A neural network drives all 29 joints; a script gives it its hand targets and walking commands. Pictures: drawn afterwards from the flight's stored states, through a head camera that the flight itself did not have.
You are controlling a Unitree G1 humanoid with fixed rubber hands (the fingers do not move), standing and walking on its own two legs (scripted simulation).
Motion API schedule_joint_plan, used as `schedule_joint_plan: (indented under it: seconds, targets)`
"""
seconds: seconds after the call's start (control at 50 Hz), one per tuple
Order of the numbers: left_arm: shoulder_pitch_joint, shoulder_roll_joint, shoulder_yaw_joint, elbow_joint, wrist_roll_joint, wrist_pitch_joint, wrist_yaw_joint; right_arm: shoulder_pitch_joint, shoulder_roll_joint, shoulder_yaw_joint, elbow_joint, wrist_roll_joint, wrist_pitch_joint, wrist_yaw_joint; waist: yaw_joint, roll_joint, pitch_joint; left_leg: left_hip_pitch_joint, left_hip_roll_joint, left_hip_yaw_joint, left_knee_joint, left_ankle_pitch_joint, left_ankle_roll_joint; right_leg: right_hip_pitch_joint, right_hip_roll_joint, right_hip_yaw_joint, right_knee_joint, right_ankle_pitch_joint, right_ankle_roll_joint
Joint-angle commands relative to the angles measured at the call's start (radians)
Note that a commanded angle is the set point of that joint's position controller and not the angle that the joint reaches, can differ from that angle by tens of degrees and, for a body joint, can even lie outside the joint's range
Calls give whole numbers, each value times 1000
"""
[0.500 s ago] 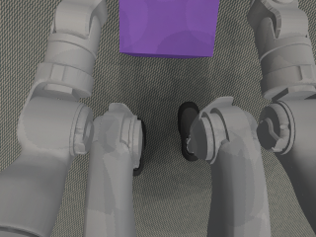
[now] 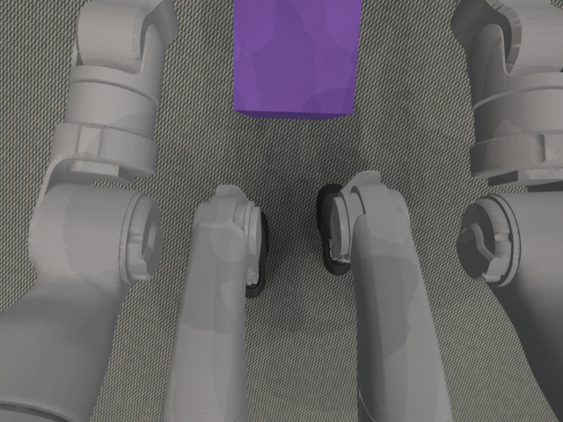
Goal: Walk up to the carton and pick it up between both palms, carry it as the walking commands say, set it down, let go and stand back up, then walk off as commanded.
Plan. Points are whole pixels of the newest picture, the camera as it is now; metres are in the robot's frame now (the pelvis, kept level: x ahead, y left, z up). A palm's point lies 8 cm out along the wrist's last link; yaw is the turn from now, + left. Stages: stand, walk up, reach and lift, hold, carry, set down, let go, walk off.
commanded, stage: set down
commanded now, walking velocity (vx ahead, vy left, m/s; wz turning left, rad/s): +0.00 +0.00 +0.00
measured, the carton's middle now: (292, 38) +0.54 -0.03 -0.35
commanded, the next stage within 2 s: let go in 0.48 s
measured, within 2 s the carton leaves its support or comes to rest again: neither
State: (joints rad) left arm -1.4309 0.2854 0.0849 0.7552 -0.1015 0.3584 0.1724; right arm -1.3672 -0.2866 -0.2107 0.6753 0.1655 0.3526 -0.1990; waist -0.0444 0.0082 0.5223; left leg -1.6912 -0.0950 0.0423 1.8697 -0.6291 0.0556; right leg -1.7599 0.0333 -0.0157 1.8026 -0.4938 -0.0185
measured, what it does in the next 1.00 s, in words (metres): rises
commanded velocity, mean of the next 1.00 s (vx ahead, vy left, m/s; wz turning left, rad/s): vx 0.00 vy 0.00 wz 0.00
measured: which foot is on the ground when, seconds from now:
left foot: down 0.00-1.00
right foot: down 0.00-1.00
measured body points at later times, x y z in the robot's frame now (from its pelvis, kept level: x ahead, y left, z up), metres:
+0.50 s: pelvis +0.00 +0.00 +0.12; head +0.34 -0.03 +0.40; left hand +0.58 +0.12 +0.02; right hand +0.56 -0.20 +0.03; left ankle +0.09 +0.09 -0.46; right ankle +0.14 -0.11 -0.46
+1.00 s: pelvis +0.04 -0.01 +0.20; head +0.31 -0.03 +0.55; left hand +0.46 +0.18 +0.09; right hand +0.43 -0.23 +0.08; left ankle +0.09 +0.09 -0.46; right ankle +0.14 -0.11 -0.46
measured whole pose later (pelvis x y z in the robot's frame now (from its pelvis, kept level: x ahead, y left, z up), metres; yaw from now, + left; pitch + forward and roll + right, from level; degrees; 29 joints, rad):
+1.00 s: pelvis +0.04 -0.01 +0.20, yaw -1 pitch +15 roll +2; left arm -0.63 0.28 0.10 0.41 -0.05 0.33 0.06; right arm -0.60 -0.27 -0.09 0.35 0.02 0.33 -0.03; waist -0.04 -0.01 0.43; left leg -0.88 -0.10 0.02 1.01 -0.39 0.05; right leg -0.97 0.03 0.05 1.01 -0.31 -0.02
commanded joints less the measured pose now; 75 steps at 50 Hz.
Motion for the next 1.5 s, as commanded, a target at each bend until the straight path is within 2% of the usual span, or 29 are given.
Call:
schedule_joint_plan:
  seconds: [0.0,0.04,0.06,0.08,0.24,0.3,0.36,0.42,0.46,0.5,0.52,0.54,0.6,0.64,0.68,0.72,0.76,0.8,0.84,0.88,0.92,0.96,1.02,1.04,1.12,1.2,1.28,1.38,1.48]
  targets:
    - [-299,199,76,-150,1,-12,-6,-219,-131,-37,-170,-41,-15,8,-41,-32,-2080,590,-42,-69,-323,420,-47,880,76,-2,-226,443,34]
    - [-286,202,77,-172,-3,-5,-10,-217,-141,-44,-210,-44,-10,8,-48,-38,-2137,632,-43,-71,-352,455,-48,939,76,-2,-258,481,36]
    - [-280,204,78,-187,-5,-2,-13,-219,-137,-37,-233,-40,-5,8,-37,-42,-2165,646,-46,-67,-367,470,-48,979,75,3,-273,503,36]
    - [-286,208,77,-196,-10,3,-16,-217,-135,-36,-239,-42,1,7,-41,-47,-2179,652,-47,-66,-381,473,-47,1002,73,6,-289,511,38]
    - [-289,231,96,-232,-9,36,-38,-220,-126,-31,-263,-58,43,11,-32,-78,-2170,732,-35,-70,-538,465,-47,1143,60,23,-444,501,43]
    - [-291,237,99,-236,-4,45,-43,-224,-120,-30,-273,-62,52,10,-25,-73,-2183,792,-29,-77,-593,480,-45,1188,55,28,-502,509,44]
    - [-292,232,100,-198,3,48,-52,-233,-101,-19,-245,-67,57,10,-16,-75,-2139,818,-22,-79,-659,464,-43,1220,47,37,-568,489,49]
    - [-295,228,113,-124,23,36,-62,-237,-72,-20,-160,-85,47,16,-5,-74,-2035,819,-10,-85,-724,432,-44,1207,39,41,-632,443,52]
    - [-291,214,138,-29,45,15,-73,-241,-45,-25,-60,-107,26,25,9,-82,-1879,752,2,-90,-758,388,-48,1149,30,43,-668,393,54]
    - [-263,203,171,-2,74,-20,-83,-220,-25,-39,-29,-127,-8,36,23,-77,-1818,745,7,-92,-790,401,-51,1161,30,47,-699,409,49]
    - [-239,183,173,-7,78,-41,-85,-201,-30,-51,-33,-143,-34,41,6,-79,-1807,753,10,-101,-798,445,-57,1175,31,43,-705,460,44]
    - [-206,175,179,-14,85,-62,-87,-179,-26,-48,-36,-151,-55,46,14,-82,-1826,765,7,-103,-803,489,-62,1211,31,45,-707,516,40]
    - [-20,140,151,-73,103,-102,-97,23,-2,-18,-76,-166,-90,65,3,-103,-1987,821,-8,-93,-829,593,-62,1430,20,56,-722,696,34]
    - [100,125,131,-105,112,-98,-88,122,-22,5,-138,-174,-91,82,15,-104,-2073,903,-9,-88,-860,636,-55,1526,15,56,-737,735,35]
    - [200,112,103,-202,116,-82,-72,197,-62,25,-237,-182,-81,100,32,-89,-2154,1020,-7,-85,-875,677,-51,1562,13,57,-755,724,32]
    - [305,111,68,-366,111,-68,-66,318,-71,67,-372,-176,-61,117,46,-67,-2259,1184,-4,-80,-877,729,-51,1597,22,58,-776,708,30]
    - [324,92,14,-513,73,-58,-69,346,-58,112,-509,-158,-50,129,50,-65,-2257,1225,0,-81,-880,776,-50,1622,21,72,-776,754,26]
    - [377,61,-11,-574,43,-52,-79,419,-41,127,-552,-151,-41,142,37,-54,-2143,1202,12,-77,-900,728,-41,1604,17,76,-795,707,24]
    - [477,48,-11,-565,27,-48,-88,533,-27,136,-544,-147,-32,156,40,-56,-1986,1177,22,-73,-933,652,-37,1585,10,75,-830,618,22]
    - [624,33,7,-530,37,-49,-99,673,-5,138,-524,-140,-37,167,46,-62,-1829,1159,31,-71,-968,598,-38,1583,3,68,-870,564,25]
    - [782,8,18,-446,54,-63,-112,825,12,129,-458,-145,-50,177,56,-61,-1681,1157,37,-74,-1005,558,-41,1559,-4,65,-905,523,30]
    - [914,-23,20,-396,66,-90,-126,956,19,120,-417,-147,-78,184,57,-65,-1548,1168,42,-78,-1035,567,-42,1522,-7,60,-934,535,30]
    - [1006,-44,34,-354,94,-154,-148,1027,35,105,-377,-150,-142,199,56,-67,-1280,1145,50,-90,-1092,534,-33,1411,-6,60,-990,505,26]
    - [999,-42,37,-338,95,-174,-155,1015,46,115,-366,-146,-162,205,55,-73,-1185,1117,52,-91,-1113,486,-25,1378,-7,65,-1012,457,20]
    - [1145,-63,12,-257,81,-221,-195,1157,104,181,-298,-130,-199,229,56,-84,-961,1106,59,-77,-1201,318,-10,1407,-25,69,-1132,265,14]
    - [1259,-56,-11,-280,75,-253,-216,1270,103,201,-295,-137,-222,238,56,-67,-890,1181,65,-70,-1277,336,-16,1514,-31,61,-1210,283,19]
    - [1349,-29,-18,-329,80,-287,-219,1353,62,182,-333,-153,-254,242,45,-46,-866,1271,72,-71,-1328,411,-25,1590,-22,48,-1238,368,26]
    - [1559,-22,-34,-394,91,-314,-226,1554,27,186,-396,-167,-286,243,40,-31,-849,1407,70,-75,-1384,520,-34,1712,-17,40,-1280,479,29]
    - [1626,-21,-30,-444,93,-305,-232,1590,-3,193,-415,-136,-281,257,61,-8,-641,1432,79,-81,-1464,473,-30,1713,-4,31,-1335,415,25]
